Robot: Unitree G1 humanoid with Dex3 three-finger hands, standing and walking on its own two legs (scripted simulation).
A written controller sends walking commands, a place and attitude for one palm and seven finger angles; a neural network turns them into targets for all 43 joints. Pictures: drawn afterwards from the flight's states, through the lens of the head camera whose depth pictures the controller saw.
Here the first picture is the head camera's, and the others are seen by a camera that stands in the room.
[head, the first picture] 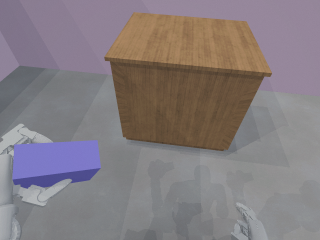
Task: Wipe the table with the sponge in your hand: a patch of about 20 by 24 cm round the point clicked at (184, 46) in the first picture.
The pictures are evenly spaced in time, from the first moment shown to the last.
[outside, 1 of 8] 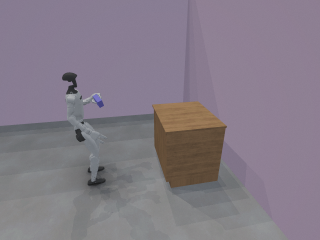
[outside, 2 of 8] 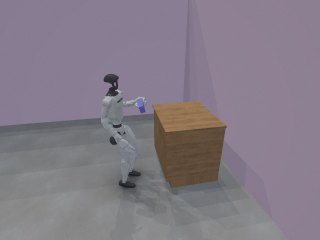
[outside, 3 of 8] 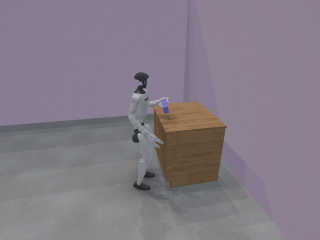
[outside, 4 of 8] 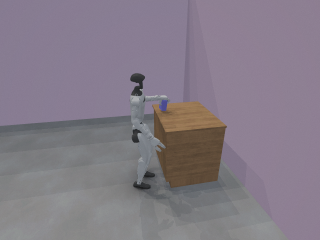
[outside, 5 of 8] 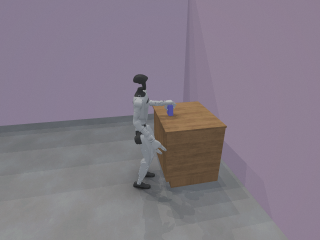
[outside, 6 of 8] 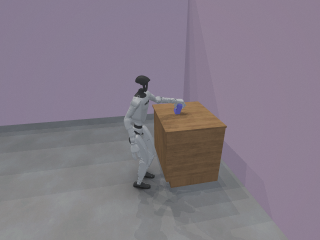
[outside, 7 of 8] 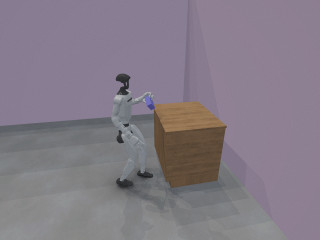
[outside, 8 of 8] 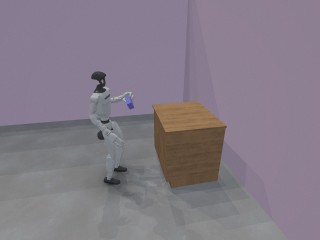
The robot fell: no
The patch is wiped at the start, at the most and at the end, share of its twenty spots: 0.00 1.00 1.00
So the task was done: yes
